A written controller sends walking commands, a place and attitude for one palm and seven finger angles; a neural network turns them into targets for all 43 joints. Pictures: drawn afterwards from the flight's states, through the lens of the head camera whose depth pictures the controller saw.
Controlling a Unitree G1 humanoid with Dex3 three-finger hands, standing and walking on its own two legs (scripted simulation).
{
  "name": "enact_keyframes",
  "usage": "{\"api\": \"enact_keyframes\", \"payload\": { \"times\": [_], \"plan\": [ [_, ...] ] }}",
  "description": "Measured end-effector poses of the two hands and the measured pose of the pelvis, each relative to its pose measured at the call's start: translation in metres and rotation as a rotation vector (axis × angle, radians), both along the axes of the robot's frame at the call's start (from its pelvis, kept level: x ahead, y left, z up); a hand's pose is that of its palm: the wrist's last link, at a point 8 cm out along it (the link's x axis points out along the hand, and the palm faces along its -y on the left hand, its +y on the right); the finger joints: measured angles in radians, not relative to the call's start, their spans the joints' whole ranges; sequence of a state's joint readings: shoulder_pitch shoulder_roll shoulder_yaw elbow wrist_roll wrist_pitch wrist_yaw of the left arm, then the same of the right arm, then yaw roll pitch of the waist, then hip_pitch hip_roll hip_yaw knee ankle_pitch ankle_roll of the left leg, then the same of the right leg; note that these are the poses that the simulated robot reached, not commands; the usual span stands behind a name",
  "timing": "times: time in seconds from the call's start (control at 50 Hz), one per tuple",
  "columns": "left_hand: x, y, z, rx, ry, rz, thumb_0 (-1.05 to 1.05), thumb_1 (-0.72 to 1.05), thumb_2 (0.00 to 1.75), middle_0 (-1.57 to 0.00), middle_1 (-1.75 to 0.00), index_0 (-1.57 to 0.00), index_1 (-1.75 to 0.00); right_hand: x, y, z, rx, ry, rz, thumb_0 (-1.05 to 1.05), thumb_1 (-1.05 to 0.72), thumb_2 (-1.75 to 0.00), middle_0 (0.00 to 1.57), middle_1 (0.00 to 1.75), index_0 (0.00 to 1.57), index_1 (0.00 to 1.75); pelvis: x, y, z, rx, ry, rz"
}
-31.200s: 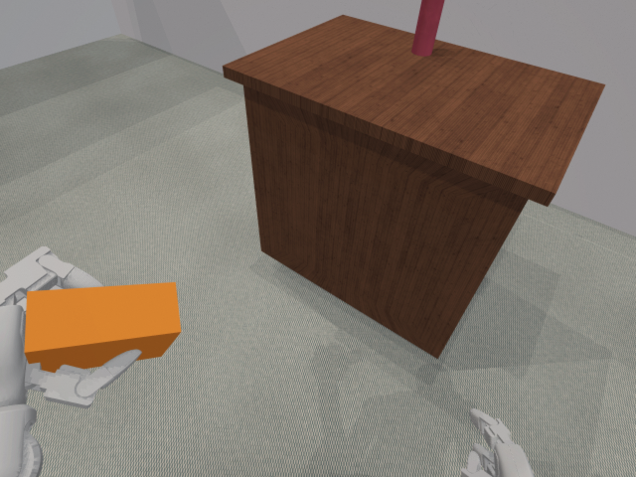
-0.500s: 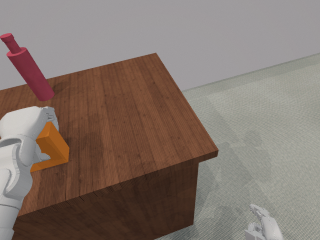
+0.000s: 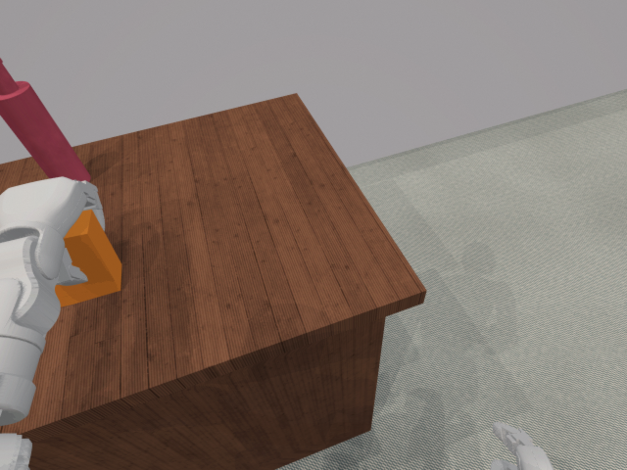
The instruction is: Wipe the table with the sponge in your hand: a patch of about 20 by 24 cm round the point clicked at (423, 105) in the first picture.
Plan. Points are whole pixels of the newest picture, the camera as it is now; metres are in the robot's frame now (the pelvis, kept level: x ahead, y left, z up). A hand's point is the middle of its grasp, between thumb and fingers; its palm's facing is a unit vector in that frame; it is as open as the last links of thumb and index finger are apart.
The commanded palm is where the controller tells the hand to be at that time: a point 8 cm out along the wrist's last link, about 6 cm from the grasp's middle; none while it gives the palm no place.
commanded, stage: wipe forward along the first lane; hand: left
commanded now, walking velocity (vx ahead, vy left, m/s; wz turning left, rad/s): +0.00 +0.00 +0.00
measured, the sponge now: (72, 270) +0.32 +0.36 +0.09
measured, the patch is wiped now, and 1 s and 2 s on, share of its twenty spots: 0.15 0.20 0.45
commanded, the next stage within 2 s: slide across to the middle lane in 0.26 s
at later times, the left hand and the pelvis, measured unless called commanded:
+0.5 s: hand (67, 225) +0.36 +0.36 +0.14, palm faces -0.09 +0.03 -1.00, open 9.4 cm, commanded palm +0.35 +0.35 +0.17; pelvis +0.00 +0.01 +0.00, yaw +0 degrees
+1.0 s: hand (121, 201) +0.40 +0.30 +0.14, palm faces +0.04 -0.04 -1.00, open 9.4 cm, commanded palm +0.37 +0.31 +0.20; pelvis +0.03 +0.03 +0.00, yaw +0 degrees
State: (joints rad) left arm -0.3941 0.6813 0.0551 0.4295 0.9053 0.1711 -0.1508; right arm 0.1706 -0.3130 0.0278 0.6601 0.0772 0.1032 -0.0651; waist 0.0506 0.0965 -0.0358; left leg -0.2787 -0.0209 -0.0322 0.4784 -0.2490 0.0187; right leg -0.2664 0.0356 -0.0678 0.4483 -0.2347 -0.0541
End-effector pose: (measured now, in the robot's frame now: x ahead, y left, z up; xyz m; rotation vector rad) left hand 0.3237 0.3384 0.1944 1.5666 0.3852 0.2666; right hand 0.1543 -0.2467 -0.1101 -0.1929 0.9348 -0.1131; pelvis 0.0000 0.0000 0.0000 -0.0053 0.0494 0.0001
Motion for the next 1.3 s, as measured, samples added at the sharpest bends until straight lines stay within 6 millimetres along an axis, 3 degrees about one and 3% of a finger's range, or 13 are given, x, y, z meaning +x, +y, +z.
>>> {"api": "enact_keyframes", "payload": {
  "times": [0.24, 0.5, 0.74, 0.96, 1.14, 1.3],
  "plan": [
    [0.013, 0.008, -0.001, 0.008, 0.001, -0.034, 0.00, -0.50, 1.08, -0.84, -1.40, -0.84, -1.41, -0.029, -0.014, -0.010, -0.024, 0.098, -0.054, 0.01, -0.91, -0.90, 0.20, 0.30, 0.20, 0.30, 0.002, 0.003, -0.002, -0.003, 0.028, -0.007],
    [0.025, 0.013, -0.001, 0.023, 0.008, -0.025, 0.00, -0.50, 1.08, -0.84, -1.41, -0.84, -1.41, -0.028, -0.006, -0.010, -0.012, 0.105, -0.057, 0.01, -0.91, -0.90, 0.20, 0.30, 0.20, 0.30, 0.002, 0.006, -0.001, -0.006, 0.041, -0.001],
    [0.036, 0.005, 0.003, 0.005, -0.029, -0.062, 0.00, -0.49, 1.08, -0.83, -1.42, -0.83, -1.43, -0.004, 0.014, -0.004, -0.005, 0.069, -0.023, 0.01, -0.91, -0.90, 0.20, 0.30, 0.20, 0.30, 0.009, 0.016, 0.001, -0.009, 0.025, 0.014],
    [0.058, -0.033, 0.003, -0.036, -0.100, -0.146, 0.00, -0.48, 1.08, -0.82, -1.43, -0.82, -1.43, 0.031, 0.039, 0.003, 0.040, 0.010, 0.023, 0.01, -0.91, -0.90, 0.20, 0.30, 0.20, 0.30, 0.023, 0.028, 0.004, -0.008, 0.020, 0.006],
    [0.061, -0.042, 0.002, -0.044, -0.125, -0.073, 0.00, -0.48, 1.08, -0.82, -1.42, -0.82, -1.43, 0.063, 0.055, 0.008, 0.073, -0.032, 0.081, 0.01, -0.91, -0.90, 0.20, 0.30, 0.20, 0.30, 0.031, 0.030, 0.005, -0.004, 0.021, 0.001],
    [0.052, -0.050, 0.003, -0.049, -0.118, -0.059, 0.00, -0.47, 1.08, -0.81, -1.43, -0.81, -1.44, 0.080, 0.056, 0.016, 0.084, -0.079, 0.101, 0.01, -0.91, -0.90, 0.20, 0.30, 0.20, 0.30, 0.036, 0.027, 0.005, -0.004, 0.018, 0.004]
  ]
}}
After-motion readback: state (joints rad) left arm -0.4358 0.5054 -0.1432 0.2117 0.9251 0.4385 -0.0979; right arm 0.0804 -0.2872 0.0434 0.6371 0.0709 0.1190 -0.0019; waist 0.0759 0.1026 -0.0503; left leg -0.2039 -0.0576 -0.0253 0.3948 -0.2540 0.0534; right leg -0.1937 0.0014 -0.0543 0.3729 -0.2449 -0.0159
